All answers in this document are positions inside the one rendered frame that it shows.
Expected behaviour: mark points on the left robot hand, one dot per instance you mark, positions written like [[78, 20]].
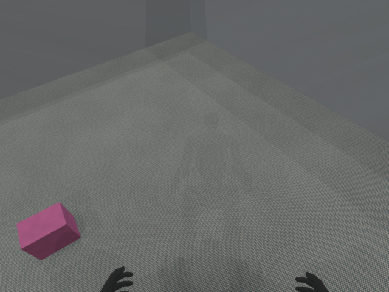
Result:
[[111, 284]]

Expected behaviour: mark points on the carton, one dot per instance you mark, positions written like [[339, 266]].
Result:
[[48, 231]]

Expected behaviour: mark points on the right robot hand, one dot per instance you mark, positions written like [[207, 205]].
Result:
[[313, 281]]

